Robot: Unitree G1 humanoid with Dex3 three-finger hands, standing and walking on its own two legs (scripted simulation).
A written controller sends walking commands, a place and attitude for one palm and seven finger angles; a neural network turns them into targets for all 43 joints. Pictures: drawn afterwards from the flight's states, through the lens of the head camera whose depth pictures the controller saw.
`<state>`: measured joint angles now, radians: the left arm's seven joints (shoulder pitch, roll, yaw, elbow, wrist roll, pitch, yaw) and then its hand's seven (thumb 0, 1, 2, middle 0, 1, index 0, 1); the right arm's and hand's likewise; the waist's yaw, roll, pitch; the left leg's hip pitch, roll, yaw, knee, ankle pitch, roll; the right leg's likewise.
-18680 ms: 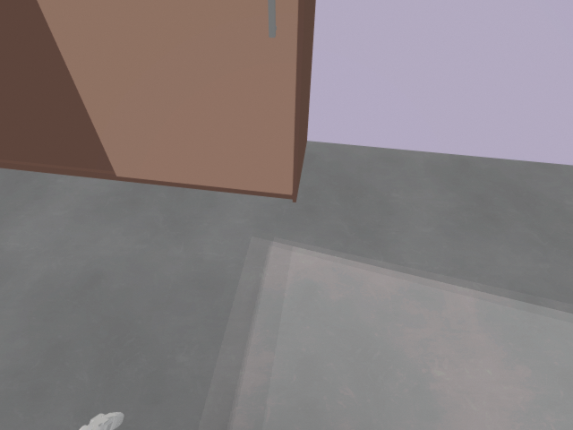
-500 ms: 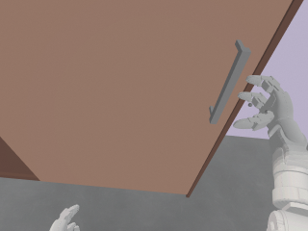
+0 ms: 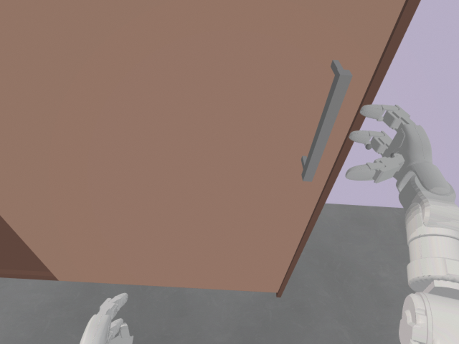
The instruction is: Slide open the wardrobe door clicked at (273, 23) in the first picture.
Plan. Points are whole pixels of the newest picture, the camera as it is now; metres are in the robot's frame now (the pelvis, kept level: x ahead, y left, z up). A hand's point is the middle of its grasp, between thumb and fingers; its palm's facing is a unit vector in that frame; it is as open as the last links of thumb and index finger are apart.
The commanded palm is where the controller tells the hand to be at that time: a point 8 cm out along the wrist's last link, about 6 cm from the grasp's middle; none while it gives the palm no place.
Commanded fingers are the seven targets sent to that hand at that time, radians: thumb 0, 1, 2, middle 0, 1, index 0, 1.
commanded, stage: move the hooked fingers beside the handle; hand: right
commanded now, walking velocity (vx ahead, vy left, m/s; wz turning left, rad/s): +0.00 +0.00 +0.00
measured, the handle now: (320, 127) +0.48 -0.12 +0.17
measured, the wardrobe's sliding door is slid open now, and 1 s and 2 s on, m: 0.00 0.00 0.00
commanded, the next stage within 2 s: feel for the door with the fingertips in 1.30 s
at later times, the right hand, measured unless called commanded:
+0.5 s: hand (359, 156) +0.41 -0.18 +0.17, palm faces -0.01 +1.00 +0.00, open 14.0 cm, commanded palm +0.38 -0.24 +0.18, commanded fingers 0.00 0.50 -0.30 0.30 1.20 0.30 1.20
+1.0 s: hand (370, 148) +0.41 -0.19 +0.18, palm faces +0.01 +1.00 -0.01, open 14.0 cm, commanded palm +0.38 -0.24 +0.18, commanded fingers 0.00 0.50 -0.30 0.30 1.20 0.30 1.20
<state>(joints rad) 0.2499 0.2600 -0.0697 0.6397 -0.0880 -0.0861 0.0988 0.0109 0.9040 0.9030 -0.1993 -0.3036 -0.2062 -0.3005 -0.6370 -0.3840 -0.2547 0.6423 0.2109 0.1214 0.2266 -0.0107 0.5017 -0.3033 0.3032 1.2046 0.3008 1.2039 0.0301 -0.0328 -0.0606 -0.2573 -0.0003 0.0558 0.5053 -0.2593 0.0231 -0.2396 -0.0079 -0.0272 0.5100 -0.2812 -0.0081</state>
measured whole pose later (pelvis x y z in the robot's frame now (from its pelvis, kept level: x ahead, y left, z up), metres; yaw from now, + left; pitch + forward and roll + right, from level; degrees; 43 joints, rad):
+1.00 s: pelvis +0.01 +0.00 +0.00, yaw +0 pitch +1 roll +0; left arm 0.25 0.25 -0.07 0.63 -0.08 -0.07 0.10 0.01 0.90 0.90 -0.20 -0.30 -0.21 -0.30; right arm -0.56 -0.37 -0.27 0.52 0.21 0.12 0.22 -0.01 0.50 -0.30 0.30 1.20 0.30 1.20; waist 0.02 -0.02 -0.05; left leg -0.24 -0.01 0.05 0.49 -0.27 0.02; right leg -0.22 -0.01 -0.03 0.50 -0.29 -0.01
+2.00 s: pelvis +0.01 +0.00 +0.00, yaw +1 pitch +2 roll +0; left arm 0.26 0.25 -0.06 0.63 -0.07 -0.04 0.08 0.01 0.90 0.90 -0.20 -0.30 -0.21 -0.30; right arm -0.64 -0.29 -0.21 0.58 0.18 0.16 0.12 -0.01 0.50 -0.30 0.30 1.20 0.30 1.20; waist 0.04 -0.04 -0.05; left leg -0.26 -0.01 0.04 0.49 -0.26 0.02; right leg -0.24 -0.01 -0.04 0.49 -0.29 -0.01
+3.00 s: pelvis +0.00 -0.01 +0.00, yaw +1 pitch +1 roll +0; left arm 0.28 0.25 -0.05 0.64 -0.07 -0.04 0.08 0.01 0.90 0.90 -0.20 -0.30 -0.21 -0.30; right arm -0.64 -0.27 -0.18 0.57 0.18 0.11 0.13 -0.01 0.50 -0.30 0.30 1.20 0.30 1.20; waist 0.02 -0.03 -0.04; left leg -0.25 -0.01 0.04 0.47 -0.24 0.02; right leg -0.23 -0.01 -0.04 0.49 -0.28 -0.01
